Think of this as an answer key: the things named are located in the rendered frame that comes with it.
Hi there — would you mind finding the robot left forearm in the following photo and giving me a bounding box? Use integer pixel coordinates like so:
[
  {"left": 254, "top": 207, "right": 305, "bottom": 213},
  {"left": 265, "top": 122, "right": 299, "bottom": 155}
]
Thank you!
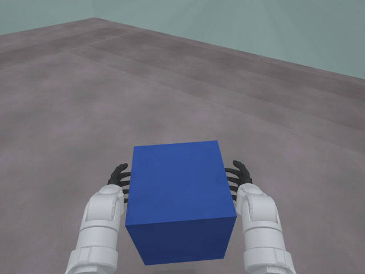
[{"left": 65, "top": 184, "right": 124, "bottom": 274}]

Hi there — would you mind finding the left robot hand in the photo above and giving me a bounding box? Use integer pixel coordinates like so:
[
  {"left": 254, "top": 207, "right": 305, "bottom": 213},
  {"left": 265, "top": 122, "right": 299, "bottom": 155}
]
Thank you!
[{"left": 107, "top": 163, "right": 131, "bottom": 203}]

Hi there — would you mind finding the right robot hand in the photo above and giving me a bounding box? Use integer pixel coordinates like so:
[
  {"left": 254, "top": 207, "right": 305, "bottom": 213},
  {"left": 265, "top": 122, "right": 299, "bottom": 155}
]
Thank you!
[{"left": 225, "top": 160, "right": 253, "bottom": 201}]

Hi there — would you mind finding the carton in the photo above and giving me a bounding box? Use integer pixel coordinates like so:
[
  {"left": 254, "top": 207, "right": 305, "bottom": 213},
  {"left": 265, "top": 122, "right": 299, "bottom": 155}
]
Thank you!
[{"left": 125, "top": 140, "right": 237, "bottom": 265}]

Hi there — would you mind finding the robot right forearm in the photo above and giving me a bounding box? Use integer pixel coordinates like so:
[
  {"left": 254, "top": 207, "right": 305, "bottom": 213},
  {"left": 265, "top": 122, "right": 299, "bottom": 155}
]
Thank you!
[{"left": 236, "top": 183, "right": 296, "bottom": 274}]

